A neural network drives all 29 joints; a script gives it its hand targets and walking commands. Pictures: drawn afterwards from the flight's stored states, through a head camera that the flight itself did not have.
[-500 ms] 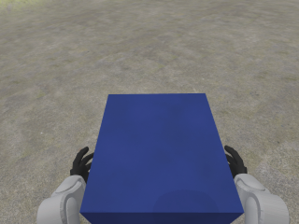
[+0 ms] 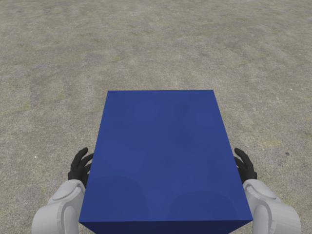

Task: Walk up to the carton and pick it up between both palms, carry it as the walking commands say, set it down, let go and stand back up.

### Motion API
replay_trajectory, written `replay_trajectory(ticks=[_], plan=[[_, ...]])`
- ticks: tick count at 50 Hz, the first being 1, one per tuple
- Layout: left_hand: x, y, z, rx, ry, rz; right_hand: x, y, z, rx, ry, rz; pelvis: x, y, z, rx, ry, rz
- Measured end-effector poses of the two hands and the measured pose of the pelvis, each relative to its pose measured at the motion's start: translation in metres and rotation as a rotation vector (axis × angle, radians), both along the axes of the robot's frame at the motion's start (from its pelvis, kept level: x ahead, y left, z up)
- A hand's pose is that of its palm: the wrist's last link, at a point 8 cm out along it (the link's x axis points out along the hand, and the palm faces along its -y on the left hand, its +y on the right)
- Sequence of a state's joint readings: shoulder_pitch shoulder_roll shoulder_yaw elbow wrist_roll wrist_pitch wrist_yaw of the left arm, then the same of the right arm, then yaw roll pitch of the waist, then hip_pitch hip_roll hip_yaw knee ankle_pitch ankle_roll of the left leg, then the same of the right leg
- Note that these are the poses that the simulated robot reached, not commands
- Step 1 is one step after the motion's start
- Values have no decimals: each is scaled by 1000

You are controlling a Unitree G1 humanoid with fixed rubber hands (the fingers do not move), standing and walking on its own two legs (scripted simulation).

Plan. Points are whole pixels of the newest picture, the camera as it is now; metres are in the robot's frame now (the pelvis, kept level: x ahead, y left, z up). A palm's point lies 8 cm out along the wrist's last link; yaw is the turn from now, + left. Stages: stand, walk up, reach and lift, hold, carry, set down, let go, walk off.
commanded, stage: carry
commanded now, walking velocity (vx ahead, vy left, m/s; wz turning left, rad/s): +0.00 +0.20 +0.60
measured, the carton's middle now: (161, 167) +0.29 +0.01 +0.02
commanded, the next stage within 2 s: none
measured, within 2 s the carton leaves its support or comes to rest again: neither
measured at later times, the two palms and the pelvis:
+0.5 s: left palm out of the picture +0.09 +0.39 +0.08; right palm (142, 193) +0.21 +0.05 +0.08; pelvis -0.08 +0.14 +0.00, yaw +18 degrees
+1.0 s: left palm out of the picture -0.03 +0.44 +0.11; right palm out of the picture +0.11 +0.11 +0.10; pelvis -0.17 +0.19 +0.02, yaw +24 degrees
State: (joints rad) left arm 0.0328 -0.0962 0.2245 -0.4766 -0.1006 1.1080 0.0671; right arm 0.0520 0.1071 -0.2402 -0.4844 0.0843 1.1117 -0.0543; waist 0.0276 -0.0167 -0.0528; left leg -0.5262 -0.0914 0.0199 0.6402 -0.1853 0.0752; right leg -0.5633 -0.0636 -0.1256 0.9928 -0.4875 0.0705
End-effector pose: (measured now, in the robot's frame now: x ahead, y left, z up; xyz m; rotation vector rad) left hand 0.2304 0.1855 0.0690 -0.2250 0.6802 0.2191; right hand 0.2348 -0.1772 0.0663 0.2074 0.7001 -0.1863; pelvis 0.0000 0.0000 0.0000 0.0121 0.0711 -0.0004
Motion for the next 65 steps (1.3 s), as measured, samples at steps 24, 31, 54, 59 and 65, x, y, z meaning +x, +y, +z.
replay_trajectory(ticks=[24,31,54,59,65], plan=[[-131,191,16,44,-36,262,-24,208,19,-24,-44,314,-75,137,0,40,-17,303],[-200,241,-15,-64,42,408,-56,273,3,-54,45,396,-105,162,4,-8,-17,394],[-268,263,38,12,-65,382,-128,293,44,-56,-80,438,-175,200,17,7,-31,446],[-286,282,34,51,-29,381,-138,315,38,-41,-50,454,-191,209,14,0,-34,448],[-311,294,23,15,19,429,-155,331,24,-35,6,471,-207,212,15,-9,-27,450]])
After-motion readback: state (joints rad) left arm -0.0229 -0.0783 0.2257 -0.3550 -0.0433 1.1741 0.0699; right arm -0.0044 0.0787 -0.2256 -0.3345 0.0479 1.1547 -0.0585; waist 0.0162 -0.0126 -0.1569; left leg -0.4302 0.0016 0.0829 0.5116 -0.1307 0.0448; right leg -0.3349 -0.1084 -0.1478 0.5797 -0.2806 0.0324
